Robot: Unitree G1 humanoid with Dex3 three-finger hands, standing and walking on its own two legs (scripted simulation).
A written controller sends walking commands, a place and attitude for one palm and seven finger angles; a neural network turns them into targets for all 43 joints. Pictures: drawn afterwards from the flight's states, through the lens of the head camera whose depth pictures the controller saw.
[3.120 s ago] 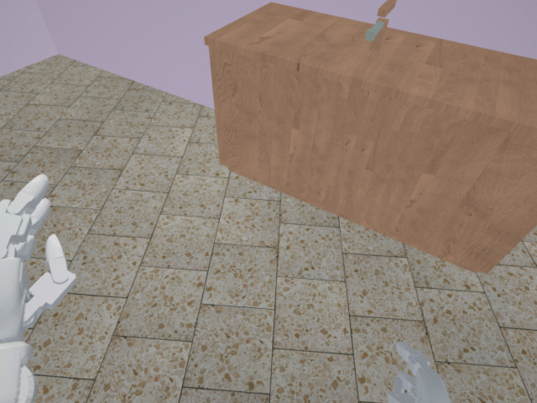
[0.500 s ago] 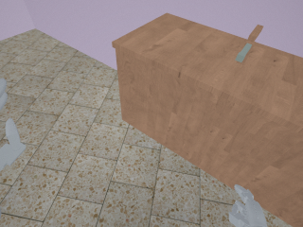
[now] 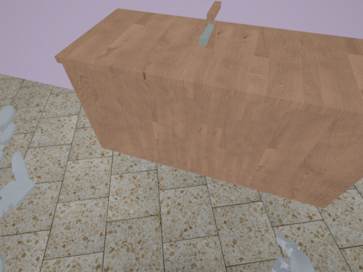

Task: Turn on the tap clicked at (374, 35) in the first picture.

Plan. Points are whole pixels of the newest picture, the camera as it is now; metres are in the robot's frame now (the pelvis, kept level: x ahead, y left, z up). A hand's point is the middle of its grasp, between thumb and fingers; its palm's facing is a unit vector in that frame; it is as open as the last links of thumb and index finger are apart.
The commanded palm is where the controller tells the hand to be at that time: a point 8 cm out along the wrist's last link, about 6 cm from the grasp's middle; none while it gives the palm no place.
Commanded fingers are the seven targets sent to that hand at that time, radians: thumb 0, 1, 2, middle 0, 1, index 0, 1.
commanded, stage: turn to face it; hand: left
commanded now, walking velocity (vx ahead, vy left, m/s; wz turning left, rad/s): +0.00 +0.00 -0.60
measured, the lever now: (203, 40) +0.86 -0.03 +0.08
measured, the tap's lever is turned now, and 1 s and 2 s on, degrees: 0 0 0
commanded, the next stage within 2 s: take the last steps up to it in 0.96 s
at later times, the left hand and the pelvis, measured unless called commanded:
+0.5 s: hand (114, 192) +0.21 +0.11 +0.17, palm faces +0.10 -0.87 -0.48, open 7.4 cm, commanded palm +0.16 +0.18 +0.18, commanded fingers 0.00 0.90 0.90 -0.20 -0.30 -0.20 -0.30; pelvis -0.08 -0.04 +0.00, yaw -17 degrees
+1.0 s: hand (157, 221) +0.17 +0.05 +0.17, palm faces -0.07 -0.89 -0.44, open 7.4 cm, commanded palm +0.14 +0.12 +0.18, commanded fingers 0.00 0.90 0.90 -0.20 -0.30 -0.20 -0.30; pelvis -0.14 -0.04 -0.01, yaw -30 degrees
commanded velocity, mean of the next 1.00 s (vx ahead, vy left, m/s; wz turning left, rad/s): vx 0.00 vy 0.00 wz -0.46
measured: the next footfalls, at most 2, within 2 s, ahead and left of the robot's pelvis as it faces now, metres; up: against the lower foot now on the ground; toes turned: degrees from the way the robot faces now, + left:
left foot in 0.06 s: +0.04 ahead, +0.15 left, +0.00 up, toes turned +3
right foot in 0.34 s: -0.01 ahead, -0.15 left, +0.00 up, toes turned -17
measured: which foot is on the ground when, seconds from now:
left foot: up 0.00-0.04, down 0.06-0.36, up 0.38-0.66, down 0.68-0.96, up 0.98-1.00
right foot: down 0.00-0.08, up 0.10-0.32, down 0.34-0.70, up 0.72-0.92, down 0.94-1.00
